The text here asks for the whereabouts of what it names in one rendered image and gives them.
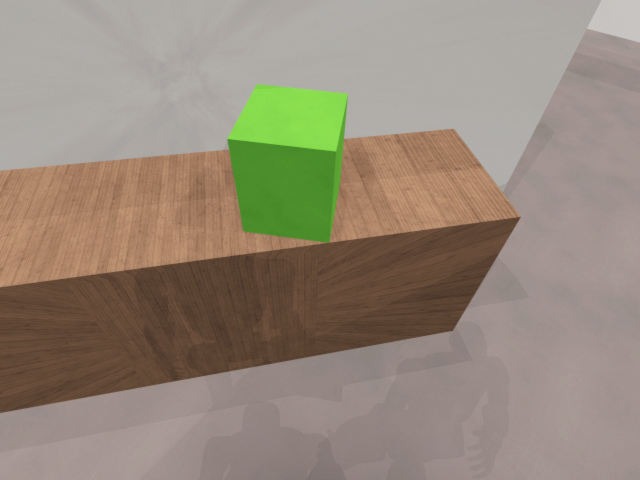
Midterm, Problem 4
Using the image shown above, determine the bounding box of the carton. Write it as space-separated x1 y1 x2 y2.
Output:
227 84 348 243

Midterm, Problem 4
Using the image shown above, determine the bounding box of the pedestal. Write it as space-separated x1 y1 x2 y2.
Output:
0 129 521 413

